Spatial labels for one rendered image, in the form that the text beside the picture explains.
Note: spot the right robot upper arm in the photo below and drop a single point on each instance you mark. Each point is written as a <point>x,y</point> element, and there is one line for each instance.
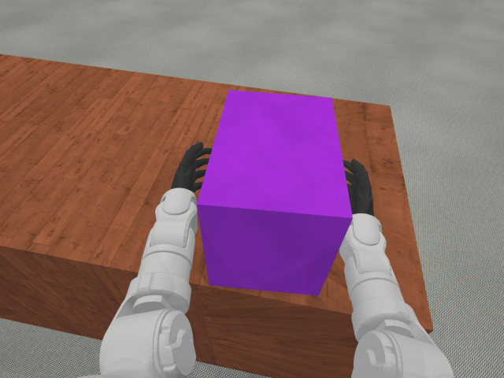
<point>384,354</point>

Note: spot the pedestal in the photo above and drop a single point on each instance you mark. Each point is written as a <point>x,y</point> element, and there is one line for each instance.
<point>86,154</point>

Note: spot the right robot hand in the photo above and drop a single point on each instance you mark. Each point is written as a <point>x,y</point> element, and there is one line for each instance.
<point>360,189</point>

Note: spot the robot left forearm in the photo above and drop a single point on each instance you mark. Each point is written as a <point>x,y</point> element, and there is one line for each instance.
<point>163,278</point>

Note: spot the robot right forearm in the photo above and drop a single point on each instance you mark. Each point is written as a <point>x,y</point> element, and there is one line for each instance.
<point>373,289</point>

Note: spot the left robot upper arm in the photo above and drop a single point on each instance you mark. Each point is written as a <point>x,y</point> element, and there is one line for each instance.
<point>155,344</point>

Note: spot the carton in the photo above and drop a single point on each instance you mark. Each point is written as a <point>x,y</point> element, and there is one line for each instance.
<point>274,206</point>

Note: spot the left robot hand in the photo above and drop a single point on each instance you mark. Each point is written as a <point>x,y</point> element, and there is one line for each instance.
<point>186,175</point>

